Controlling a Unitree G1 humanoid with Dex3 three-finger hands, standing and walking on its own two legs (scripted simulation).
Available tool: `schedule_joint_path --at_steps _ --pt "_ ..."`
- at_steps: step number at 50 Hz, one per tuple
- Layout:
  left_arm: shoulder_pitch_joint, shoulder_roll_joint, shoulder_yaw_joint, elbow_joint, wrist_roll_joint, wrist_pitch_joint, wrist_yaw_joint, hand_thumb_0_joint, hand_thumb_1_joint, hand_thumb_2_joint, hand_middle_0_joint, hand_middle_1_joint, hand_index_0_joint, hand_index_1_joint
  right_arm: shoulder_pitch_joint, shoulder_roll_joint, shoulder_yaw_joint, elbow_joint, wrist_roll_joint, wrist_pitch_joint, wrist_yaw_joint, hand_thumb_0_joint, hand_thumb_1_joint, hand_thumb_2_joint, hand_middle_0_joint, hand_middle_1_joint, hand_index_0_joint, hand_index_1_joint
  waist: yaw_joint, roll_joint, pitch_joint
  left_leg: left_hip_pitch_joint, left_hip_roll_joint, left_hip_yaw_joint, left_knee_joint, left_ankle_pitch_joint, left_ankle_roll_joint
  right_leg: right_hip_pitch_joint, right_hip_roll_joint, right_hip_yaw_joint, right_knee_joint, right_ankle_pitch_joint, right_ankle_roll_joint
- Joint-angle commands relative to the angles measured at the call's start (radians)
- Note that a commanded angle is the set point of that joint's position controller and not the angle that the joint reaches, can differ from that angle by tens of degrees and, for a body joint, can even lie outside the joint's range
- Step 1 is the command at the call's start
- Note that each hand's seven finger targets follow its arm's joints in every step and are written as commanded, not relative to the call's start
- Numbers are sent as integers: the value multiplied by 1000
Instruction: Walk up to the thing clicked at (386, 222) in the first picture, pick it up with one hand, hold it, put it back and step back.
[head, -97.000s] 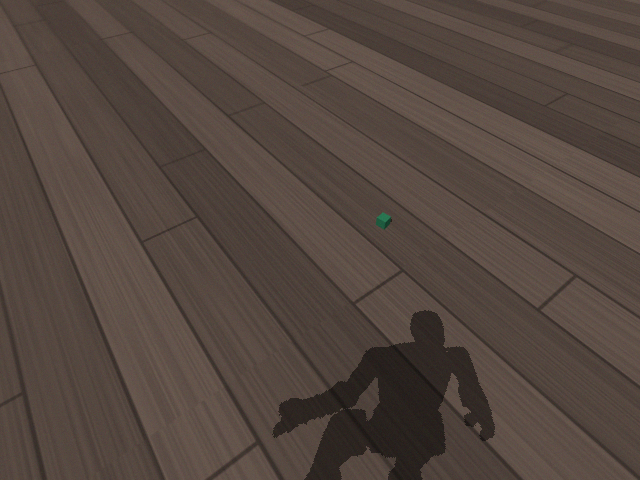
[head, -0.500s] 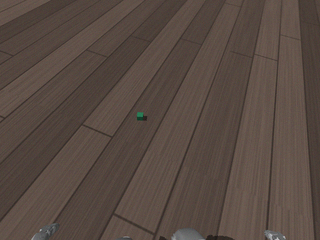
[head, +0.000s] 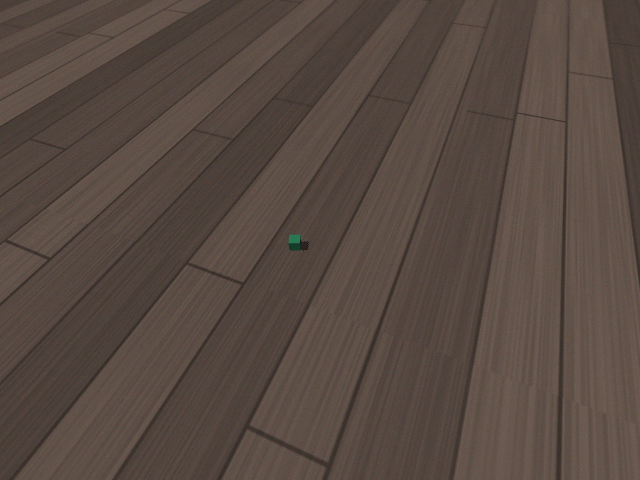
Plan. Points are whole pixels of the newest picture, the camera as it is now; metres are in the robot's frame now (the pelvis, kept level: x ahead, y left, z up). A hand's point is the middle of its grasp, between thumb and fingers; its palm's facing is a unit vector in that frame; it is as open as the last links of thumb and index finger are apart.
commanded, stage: step back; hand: left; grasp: from above
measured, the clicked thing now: (294, 242) +1.09 +0.16 -0.74
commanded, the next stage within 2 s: stand in 0.54 s
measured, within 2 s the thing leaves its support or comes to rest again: neither
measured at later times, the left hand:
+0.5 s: hand out of the picture +0.12 +0.25 -0.14, palm faces +0.08 -0.92 -0.39, open 7.4 cm
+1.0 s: hand out of the picture +0.12 +0.25 -0.13, palm faces +0.04 -0.94 -0.34, open 7.4 cm
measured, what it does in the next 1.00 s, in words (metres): steps on the spot: right foot, then left foot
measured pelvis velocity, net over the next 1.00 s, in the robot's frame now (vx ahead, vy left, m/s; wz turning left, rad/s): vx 0.05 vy -0.01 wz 0.04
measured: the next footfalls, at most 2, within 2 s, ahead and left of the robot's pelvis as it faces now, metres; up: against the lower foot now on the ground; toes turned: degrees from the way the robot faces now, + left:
right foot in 0.20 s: +0.09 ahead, -0.14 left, +0.00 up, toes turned +1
left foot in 0.50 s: +0.09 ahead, +0.13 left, +0.00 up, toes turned +3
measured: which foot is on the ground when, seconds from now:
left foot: down 0.00-0.24, up 0.26-0.48, down 0.50-1.00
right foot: up 0.00-0.18, down 0.20-1.00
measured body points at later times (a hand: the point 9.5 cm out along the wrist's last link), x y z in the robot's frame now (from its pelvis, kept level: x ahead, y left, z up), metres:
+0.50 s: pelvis +0.04 -0.02 +0.00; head +0.06 -0.03 +0.45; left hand +0.11 +0.30 -0.11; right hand +0.12 -0.33 -0.13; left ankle +0.04 +0.13 -0.72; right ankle +0.05 -0.14 -0.73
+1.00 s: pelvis +0.05 -0.01 +0.02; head +0.05 -0.01 +0.47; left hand +0.12 +0.30 -0.11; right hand +0.19 -0.29 -0.10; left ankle +0.05 +0.13 -0.73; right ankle +0.05 -0.14 -0.73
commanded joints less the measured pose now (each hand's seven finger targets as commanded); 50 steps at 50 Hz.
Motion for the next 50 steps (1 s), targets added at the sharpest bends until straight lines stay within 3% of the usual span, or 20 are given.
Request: schedule_joint_path --at_steps 1,3,7,10,11,12,13,14,17,22,24,25,26,27,28,29,31,33,39,50 --pt "-104 235 49 -90 -2 -28 9 0 900 900 -200 -300 -200 -300 17 -337 -92 -77 2 -31 -23 0 -900 -900 200 300 200 300 -55 102 -31 52 354 -476 -314 -249 257 -227 17 28 176 -173 -44" --pt "-38 203 47 -65 -2 -28 -5 0 900 900 -200 -300 -200 -300 -46 -289 -72 -103 -1 -33 -24 0 -900 -900 200 300 200 300 -19 140 2 22 270 -352 -313 -265 192 -224 10 2 121 -76 -44" --pt "-27 165 48 -32 -10 -34 -8 0 900 900 -200 -300 -200 -300 -76 -259 -52 -99 0 -25 -21 0 -900 -900 200 300 200 300 -22 191 -42 -66 215 -250 -254 -115 159 -29 52 -64 -108 39 -12" --pt "44 180 58 18 2 -52 14 0 900 900 -200 -300 -200 -300 -117 -174 -15 -110 26 -2 -25 0 -900 -900 200 300 200 300 48 98 -103 -191 135 -128 4 14 76 237 73 -55 -357 230 -15" --pt "64 236 72 18 17 -57 23 0 900 900 -200 -300 -200 -300 -99 -119 3 -118 35 -2 -32 0 -900 -900 200 300 200 300 55 -64 -110 -252 34 -109 163 -62 35 235 -73 174 -455 156 -40" --pt "-10 295 79 -16 24 -61 27 0 900 900 -200 -300 -200 -300 -61 -103 10 -114 32 3 -41 0 -900 -900 200 300 200 300 22 -141 -98 -290 -22 -130 237 -277 0 165 -262 420 -550 35 -119" --pt "-126 326 81 -47 23 -58 21 0 900 900 -200 -300 -200 -300 -21 -190 -19 -76 25 13 -48 0 -900 -900 200 300 200 300 -3 -81 -78 -174 47 -144 324 -318 -8 -14 -342 464 -548 -117 -213" --pt "-185 304 74 -64 22 -56 19 0 900 900 -200 -300 -200 -300 6 -223 -32 -50 23 13 -46 0 -900 -900 200 300 200 300 -29 -86 -36 -128 75 -122 342 -298 -12 -90 -331 435 -535 -114 -242" --pt "-162 238 57 -46 10 -66 20 0 900 900 -200 -300 -200 -300 -9 -203 -22 -23 23 11 -37 0 -900 -900 200 300 200 300 -20 -104 -14 -179 56 -140 300 -200 -4 -2 -194 224 -478 142 -157" --pt "-165 245 56 -34 5 -60 18 0 900 900 -200 -300 -200 -300 -14 -182 -15 -13 14 -1 -34 0 -900 -900 200 300 200 300 -22 -154 -87 -60 70 -14 82 -165 -18 47 -191 108 -350 509 -162" --pt "-180 236 50 -30 -7 -46 17 0 900 900 -200 -300 -200 -300 17 -175 -21 14 10 -10 -36 0 -900 -900 200 300 200 300 -47 -120 -119 53 44 22 -139 25 -15 42 -151 50 -235 586 -120" --pt "-179 213 42 -35 -12 -42 18 0 900 900 -200 -300 -200 -300 24 -191 -31 21 5 -14 -38 0 -900 -900 200 300 200 300 -48 -76 -141 95 56 -9 -165 161 -3 45 -125 27 -173 596 -83" --pt "-163 186 36 -44 -17 -39 19 0 900 900 -200 -300 -200 -300 11 -233 -42 16 -2 -17 -42 0 -900 -900 200 300 200 300 -33 12 -170 136 141 -110 -154 335 30 2 -72 -12 -101 525 -46" --pt "-122 105 3 -26 -39 -28 11 0 900 900 -200 -300 -200 -300 -54 -296 -33 -12 6 -39 -44 0 -900 -900 200 300 200 300 -1 102 -174 181 300 -328 -233 408 84 -79 32 -49 -90 281 0" --pt "-153 134 8 -13 -41 -19 17 0 900 900 -200 -300 -200 -300 -113 -318 -31 -11 12 -45 -42 0 -900 -900 200 300 200 300 6 101 -130 40 345 -360 -222 342 153 13 31 -10 -145 68 -1" --pt "-132 135 1 17 -37 -21 14 0 900 900 -200 -300 -200 -300 -177 -285 -25 -1 17 -44 -37 0 -900 -900 200 300 200 300 45 93 -114 -5 310 -319 -199 282 131 90 7 17 -253 117 -3" --pt "-159 164 5 42 -19 -34 3 0 900 900 -200 -300 -200 -300 -186 -224 -9 -2 32 -35 -33 0 -900 -900 200 300 200 300 12 76 -133 19 191 -146 -177 221 40 156 -42 32 -321 341 -21" --pt "-167 183 0 60 -14 -40 0 0 900 900 -200 -300 -200 -300 -145 -211 0 20 37 -37 -36 0 -900 -900 200 300 200 300 -22 73 -161 102 164 -113 -175 276 14 136 -52 43 -326 444 -32" --pt "-200 171 -21 93 -19 -38 2 0 900 900 -200 -300 -200 -300 -179 -216 4 56 37 -34 -39 0 -900 -900 200 300 200 300 -22 52 -157 170 184 -103 -197 437 13 169 -50 23 -387 531 -18" --pt "-215 171 -27 129 -9 -40 0 0 900 900 -200 -300 -200 -300 -225 -204 12 76 34 -23 -29 0 -900 -900 200 300 200 300 -26 21 -102 156 170 -87 -283 219 1 141 -53 34 -488 369 -4"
